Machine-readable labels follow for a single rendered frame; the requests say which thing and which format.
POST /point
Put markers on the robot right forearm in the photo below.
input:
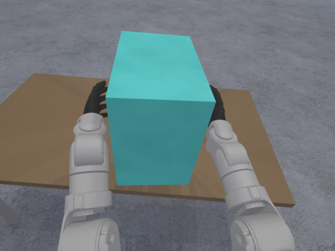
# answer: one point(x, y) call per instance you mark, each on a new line
point(244, 195)

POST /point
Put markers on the robot left hand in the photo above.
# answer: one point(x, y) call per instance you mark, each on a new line
point(94, 100)

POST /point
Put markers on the robot right hand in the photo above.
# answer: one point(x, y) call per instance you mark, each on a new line
point(219, 111)

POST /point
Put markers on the robot left upper arm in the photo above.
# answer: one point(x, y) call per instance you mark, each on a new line
point(91, 235)

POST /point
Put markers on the carton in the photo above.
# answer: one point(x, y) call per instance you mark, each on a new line
point(159, 105)

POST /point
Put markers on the table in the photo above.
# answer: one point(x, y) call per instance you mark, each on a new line
point(36, 133)

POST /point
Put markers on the robot left forearm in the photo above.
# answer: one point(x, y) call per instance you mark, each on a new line
point(89, 167)

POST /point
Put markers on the robot right upper arm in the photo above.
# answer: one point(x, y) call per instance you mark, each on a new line
point(261, 232)

